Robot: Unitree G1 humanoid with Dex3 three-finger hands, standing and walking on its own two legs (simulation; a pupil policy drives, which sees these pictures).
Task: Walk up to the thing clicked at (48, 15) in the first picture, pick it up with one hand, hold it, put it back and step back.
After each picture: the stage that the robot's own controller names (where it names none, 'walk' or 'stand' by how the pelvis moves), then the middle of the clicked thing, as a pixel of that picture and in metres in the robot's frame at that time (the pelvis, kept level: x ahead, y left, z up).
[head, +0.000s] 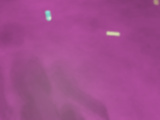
stand; (48, 15) +1.99 +0.54 -0.72
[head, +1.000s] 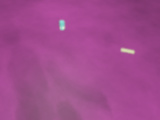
walk; (62, 25) +1.89 +0.26 -0.70
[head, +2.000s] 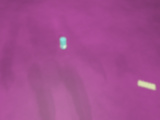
walk; (63, 43) +1.29 +0.19 -0.70
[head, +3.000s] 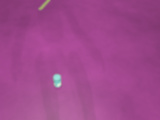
walk; (57, 80) +0.85 +0.21 -0.71
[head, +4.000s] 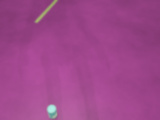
walk; (52, 111) +0.56 +0.23 -0.71
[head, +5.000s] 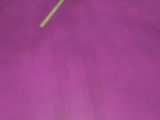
stand; out of the picture +0.41 +0.25 -0.70
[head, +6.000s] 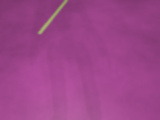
stand; out of the picture +0.36 +0.22 -0.72
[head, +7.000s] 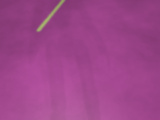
stand; out of the picture +0.36 +0.22 -0.73
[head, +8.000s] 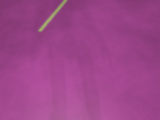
stand; out of the picture +0.38 +0.23 -0.73
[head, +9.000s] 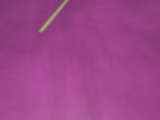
stand; out of the picture +0.37 +0.23 -0.73
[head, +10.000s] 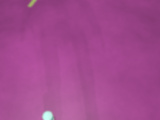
go down; (48, 118) +0.39 +0.23 -0.69
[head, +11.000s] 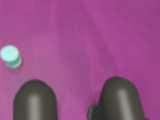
go down; (11, 57) +0.45 +0.27 -0.29
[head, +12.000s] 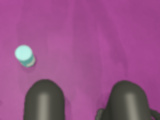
close in; (25, 56) +0.45 +0.26 -0.30
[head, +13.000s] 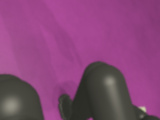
close in; out of the picture +0.44 +0.30 -0.22
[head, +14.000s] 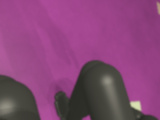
close; out of the picture +0.43 +0.31 -0.23
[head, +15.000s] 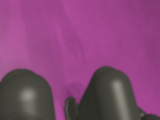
lift; out of the picture +0.37 +0.28 -0.23
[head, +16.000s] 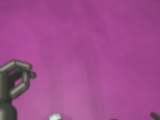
close; out of the picture +0.28 +0.17 -0.57
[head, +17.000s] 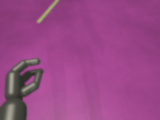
close; out of the picture +0.25 +0.15 -0.70
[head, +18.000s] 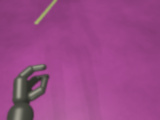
stand; out of the picture +0.27 +0.14 -0.70
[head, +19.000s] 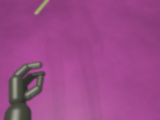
hold; out of the picture +0.26 +0.13 -0.69
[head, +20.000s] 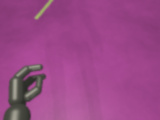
stand; out of the picture +0.26 +0.13 -0.70
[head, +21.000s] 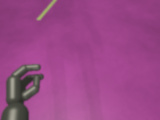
stand; out of the picture +0.27 +0.12 -0.70
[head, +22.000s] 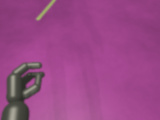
stand; out of the picture +0.27 +0.13 -0.70
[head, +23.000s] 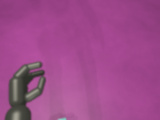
stand; out of the picture +0.28 +0.12 -0.64
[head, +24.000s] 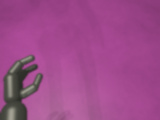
stand; out of the picture +0.28 +0.12 -0.65
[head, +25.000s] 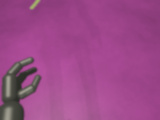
stand; out of the picture +0.28 +0.12 -0.67
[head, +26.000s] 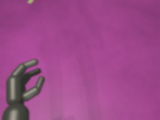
stand; out of the picture +0.28 +0.12 -0.65
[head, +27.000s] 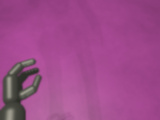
stand; out of the picture +0.28 +0.12 -0.65
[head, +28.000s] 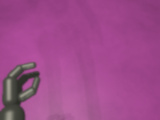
close; out of the picture +0.28 +0.12 -0.64
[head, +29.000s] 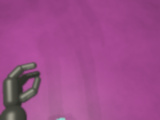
close; out of the picture +0.29 +0.13 -0.63
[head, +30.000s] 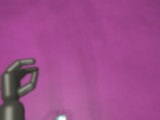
close; out of the picture +0.29 +0.12 -0.62
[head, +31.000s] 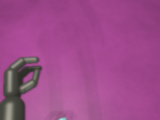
close; out of the picture +0.29 +0.12 -0.64
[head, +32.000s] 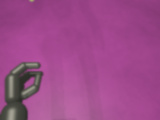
close; out of the picture +0.28 +0.12 -0.65
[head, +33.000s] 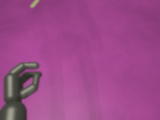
close; out of the picture +0.27 +0.12 -0.66
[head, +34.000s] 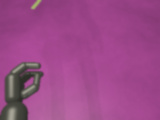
close; out of the picture +0.28 +0.13 -0.65
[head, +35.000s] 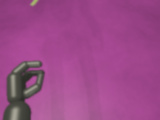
close; out of the picture +0.28 +0.13 -0.65
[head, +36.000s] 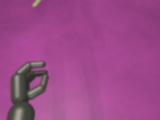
close; out of the picture +0.28 +0.13 -0.65
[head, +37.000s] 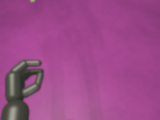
close; out of the picture +0.29 +0.12 -0.64
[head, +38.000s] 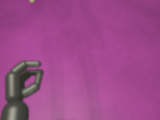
close; out of the picture +0.28 +0.13 -0.64
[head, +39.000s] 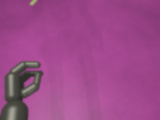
close; out of the picture +0.29 +0.13 -0.65
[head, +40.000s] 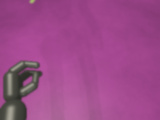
close; out of the picture +0.28 +0.13 -0.65
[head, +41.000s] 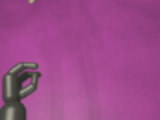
close; out of the picture +0.28 +0.13 -0.65
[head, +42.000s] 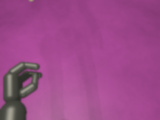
close; out of the picture +0.28 +0.13 -0.65
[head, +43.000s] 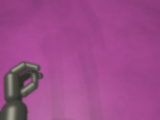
close; out of the picture +0.28 +0.13 -0.65
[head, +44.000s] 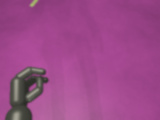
close; out of the picture +0.27 +0.14 -0.66
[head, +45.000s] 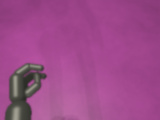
close; out of the picture +0.28 +0.14 -0.65
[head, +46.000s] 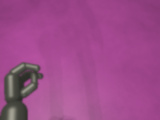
close; out of the picture +0.28 +0.14 -0.64
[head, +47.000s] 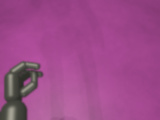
close; out of the picture +0.28 +0.14 -0.65
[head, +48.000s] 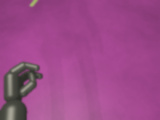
close; out of the picture +0.27 +0.14 -0.66
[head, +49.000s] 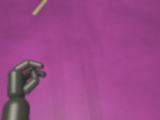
close; out of the picture +0.27 +0.14 -0.68
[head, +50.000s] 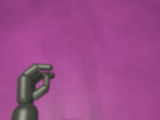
close; out of the picture +0.28 +0.14 -0.64
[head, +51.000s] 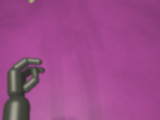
close; out of the picture +0.28 +0.14 -0.66
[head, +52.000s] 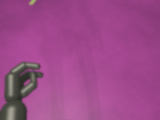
close; out of the picture +0.27 +0.14 -0.66
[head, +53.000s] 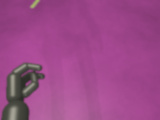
close; out of the picture +0.28 +0.14 -0.67
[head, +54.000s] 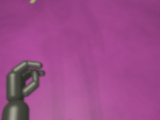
close; out of the picture +0.28 +0.15 -0.65
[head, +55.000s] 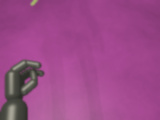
close; out of the picture +0.27 +0.14 -0.66
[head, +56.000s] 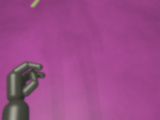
close; out of the picture +0.27 +0.14 -0.67
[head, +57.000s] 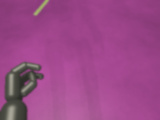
close; out of the picture +0.26 +0.15 -0.69
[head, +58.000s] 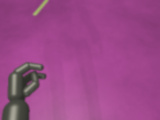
close; out of the picture +0.27 +0.15 -0.69
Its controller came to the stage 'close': yes
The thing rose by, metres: 0.01
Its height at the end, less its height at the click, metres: -0.02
